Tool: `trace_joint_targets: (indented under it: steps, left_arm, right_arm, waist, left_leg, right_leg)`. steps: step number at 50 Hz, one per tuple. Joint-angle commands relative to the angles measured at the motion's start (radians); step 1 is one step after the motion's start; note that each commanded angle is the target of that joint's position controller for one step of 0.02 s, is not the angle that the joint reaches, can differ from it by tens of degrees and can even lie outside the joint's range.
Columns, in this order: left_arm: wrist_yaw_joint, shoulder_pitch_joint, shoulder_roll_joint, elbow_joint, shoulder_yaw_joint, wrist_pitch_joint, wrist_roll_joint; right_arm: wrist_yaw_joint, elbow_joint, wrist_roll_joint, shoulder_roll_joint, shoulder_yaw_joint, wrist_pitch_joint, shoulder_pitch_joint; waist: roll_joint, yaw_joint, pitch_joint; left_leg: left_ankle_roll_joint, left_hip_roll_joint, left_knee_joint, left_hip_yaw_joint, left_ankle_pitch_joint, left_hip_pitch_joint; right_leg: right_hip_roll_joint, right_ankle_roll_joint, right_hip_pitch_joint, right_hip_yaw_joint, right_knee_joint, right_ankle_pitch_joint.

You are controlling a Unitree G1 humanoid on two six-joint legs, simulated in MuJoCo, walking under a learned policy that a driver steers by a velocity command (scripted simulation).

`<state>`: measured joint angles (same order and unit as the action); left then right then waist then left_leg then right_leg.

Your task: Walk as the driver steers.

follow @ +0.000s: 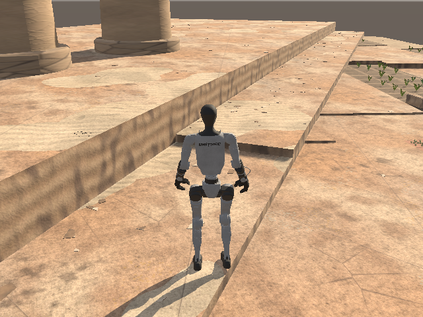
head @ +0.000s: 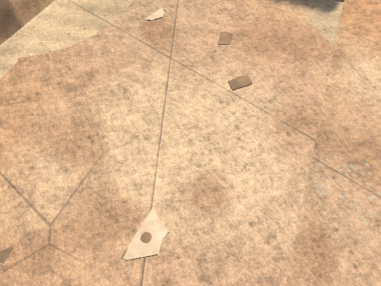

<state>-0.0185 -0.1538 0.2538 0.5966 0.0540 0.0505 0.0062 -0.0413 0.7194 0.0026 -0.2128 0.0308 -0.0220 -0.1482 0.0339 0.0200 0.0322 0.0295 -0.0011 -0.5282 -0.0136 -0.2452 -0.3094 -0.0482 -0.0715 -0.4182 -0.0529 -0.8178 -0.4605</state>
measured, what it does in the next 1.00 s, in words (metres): steps on the spot: right foot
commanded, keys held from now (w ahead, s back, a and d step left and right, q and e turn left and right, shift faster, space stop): no key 0.74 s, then w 0.26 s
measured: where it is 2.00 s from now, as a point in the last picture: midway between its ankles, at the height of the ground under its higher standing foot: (182, 264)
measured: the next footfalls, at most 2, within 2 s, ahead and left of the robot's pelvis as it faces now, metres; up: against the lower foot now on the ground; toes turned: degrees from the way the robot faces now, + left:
right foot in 0.06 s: +0.06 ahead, -0.10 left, +0.00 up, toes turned +2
right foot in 1.40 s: +0.43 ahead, -0.12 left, +0.00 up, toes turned -1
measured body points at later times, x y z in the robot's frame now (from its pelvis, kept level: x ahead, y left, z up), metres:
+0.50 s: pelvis +0.01 -0.01 +0.00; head +0.02 +0.00 +0.45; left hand +0.17 +0.22 -0.09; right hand +0.13 -0.25 -0.12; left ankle +0.02 +0.11 -0.74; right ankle +0.02 -0.11 -0.74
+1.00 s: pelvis +0.06 +0.02 +0.00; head +0.06 +0.03 +0.45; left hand +0.13 +0.27 -0.14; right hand +0.13 -0.25 -0.13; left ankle +0.03 +0.11 -0.74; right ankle +0.01 -0.10 -0.73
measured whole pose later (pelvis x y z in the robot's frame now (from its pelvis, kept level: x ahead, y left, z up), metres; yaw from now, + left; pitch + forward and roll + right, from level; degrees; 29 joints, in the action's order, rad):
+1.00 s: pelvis +0.06 +0.02 +0.00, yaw +0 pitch +1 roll +0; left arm -0.01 -0.37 0.24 0.76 0.04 -0.03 0.02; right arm 0.01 0.97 0.02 -0.24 0.03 0.08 -0.25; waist 0.03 0.02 -0.04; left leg 0.07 0.03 -0.56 -0.03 -0.35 -0.22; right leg -0.02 0.03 -0.23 -0.04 -0.62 -0.39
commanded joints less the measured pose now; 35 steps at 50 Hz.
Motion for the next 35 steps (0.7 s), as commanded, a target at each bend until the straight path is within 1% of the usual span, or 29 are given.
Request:
trace_joint_targets:
  steps: [1, 2, 3, 4, 5, 6, 7, 8, 9, 10, 12, 17, 25, 35]
  left_arm:
    - [0.013, 0.067, 0.013, -0.081, 0.000, -0.021, 0.006]
    - [0.019, 0.013, 0.020, -0.067, 0.001, -0.029, -0.007]
    - [0.022, 0.002, 0.034, -0.061, 0.003, -0.031, -0.018]
    - [0.018, -0.007, 0.072, -0.077, 0.006, -0.034, -0.033]
    - [0.017, 0.025, 0.122, -0.064, 0.017, -0.036, -0.046]
    - [0.021, 0.068, 0.049, -0.093, 0.001, -0.045, -0.042]
    - [0.024, 0.082, 0.001, -0.091, -0.017, -0.051, -0.046]
    - [0.024, 0.074, 0.018, -0.089, -0.012, -0.056, -0.043]
    - [0.022, 0.056, 0.029, -0.080, -0.008, -0.061, -0.037]
    - [0.018, 0.033, 0.034, -0.074, -0.009, -0.065, -0.035]
    - [0.013, 0.005, 0.025, -0.066, -0.012, -0.067, -0.034]
    - [0.011, -0.001, 0.015, -0.068, -0.013, -0.067, -0.031]
    - [0.012, -0.024, 0.013, -0.049, -0.010, -0.070, -0.028]
    - [0.004, -0.066, 0.024, 0.004, -0.006, -0.074, -0.025]
  right_arm:
    - [-0.014, -0.048, 0.011, -0.137, 0.033, -0.007, 0.016]
    - [-0.010, -0.063, 0.005, -0.124, 0.020, 0.005, 0.056]
    - [-0.003, -0.048, 0.006, -0.105, 0.012, 0.018, 0.027]
    - [0.005, -0.039, 0.001, -0.092, 0.006, 0.034, 0.007]
    - [0.010, -0.037, -0.004, -0.062, -0.001, 0.044, -0.032]
    - [0.010, -0.028, -0.017, -0.101, 0.002, 0.045, 0.005]
    - [0.012, -0.024, -0.021, -0.103, 0.004, 0.043, 0.030]
    - [0.010, -0.013, -0.019, -0.100, 0.004, 0.041, 0.033]
    - [0.010, -0.006, -0.021, -0.098, 0.003, 0.039, 0.025]
    - [0.012, -0.001, -0.018, -0.096, 0.002, 0.041, 0.020]
    - [0.016, 0.020, -0.011, -0.091, 0.000, 0.046, 0.009]
    - [0.017, 0.060, -0.010, -0.081, -0.002, 0.048, 0.006]
    - [0.014, 0.112, -0.007, -0.088, -0.001, 0.044, 0.007]
    - [0.006, 0.168, -0.004, -0.098, -0.002, 0.036, 0.008]
  waist:
    - [-0.209, 0.025, -0.108]
    - [-0.230, -0.024, -0.140]
    - [-0.213, -0.029, -0.148]
    - [-0.146, -0.024, -0.171]
    - [0.101, 0.047, -0.167]
    - [0.088, 0.018, -0.133]
    - [0.072, 0.013, -0.101]
    - [0.049, 0.003, -0.073]
    - [0.036, -0.004, -0.058]
    - [0.028, -0.005, -0.049]
    - [0.011, -0.011, -0.047]
    - [-0.020, -0.013, -0.047]
    - [-0.032, -0.010, -0.063]
    - [-0.030, -0.010, -0.058]
  left_leg:
    - [0.187, -0.164, 0.136, 0.193, 0.104, 0.153]
    - [0.179, -0.188, 0.121, 0.210, 0.199, 0.093]
    - [0.147, -0.178, 0.120, 0.195, 0.227, 0.056]
    - [0.090, -0.156, 0.084, 0.173, 0.164, -0.011]
    - [0.029, -0.066, 0.066, 0.071, -0.016, 0.016]
    - [-0.003, -0.058, 0.046, 0.058, -0.041, 0.065]
    - [-0.011, -0.054, 0.063, 0.058, -0.016, 0.081]
    - [-0.005, -0.050, 0.070, 0.055, -0.006, 0.073]
    - [0.001, -0.048, 0.075, 0.057, 0.015, 0.062]
    - [0.008, -0.053, 0.085, 0.065, 0.030, 0.058]
    - [0.014, -0.054, 0.098, 0.069, 0.040, 0.053]
    - [0.013, -0.052, 0.108, 0.070, 0.053, 0.063]
    - [0.014, -0.053, 0.108, 0.074, 0.097, 0.101]
    - [0.017, -0.050, 0.114, 0.076, 0.133, 0.128]
  right_leg:
    - [-0.005, 0.013, 0.046, 0.080, 0.280, 0.109]
    - [0.009, 0.041, 0.190, 0.067, 0.373, 0.250]
    - [0.024, 0.068, 0.278, 0.040, 0.452, 0.329]
    - [0.097, 0.102, 0.384, -0.050, 0.444, 0.433]
    - [0.151, 0.170, 0.274, -0.119, 0.410, 0.343]
    - [0.167, 0.200, 0.196, -0.151, 0.455, 0.233]
    - [0.156, 0.189, 0.158, -0.144, 0.471, 0.161]
    - [0.126, 0.169, 0.152, -0.119, 0.466, 0.147]
    - [0.120, 0.157, 0.157, -0.113, 0.460, 0.155]
    - [0.116, 0.149, 0.159, -0.107, 0.452, 0.185]
    - [0.105, 0.141, 0.178, -0.091, 0.436, 0.222]
    - [0.094, 0.141, 0.191, -0.077, 0.425, 0.262]
    - [0.086, 0.138, 0.202, -0.059, 0.419, 0.337]
    - [0.082, 0.130, 0.207, -0.046, 0.426, 0.379]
